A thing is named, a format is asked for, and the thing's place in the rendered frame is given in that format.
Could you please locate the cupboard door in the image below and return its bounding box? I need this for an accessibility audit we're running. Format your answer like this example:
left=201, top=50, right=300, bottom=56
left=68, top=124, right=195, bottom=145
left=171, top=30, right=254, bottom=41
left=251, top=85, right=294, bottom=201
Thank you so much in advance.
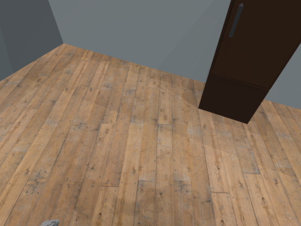
left=212, top=0, right=301, bottom=88

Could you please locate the handle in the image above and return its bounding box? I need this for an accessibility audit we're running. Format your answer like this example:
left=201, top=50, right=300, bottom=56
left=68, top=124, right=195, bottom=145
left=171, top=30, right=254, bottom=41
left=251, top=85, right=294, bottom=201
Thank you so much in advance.
left=229, top=3, right=244, bottom=37

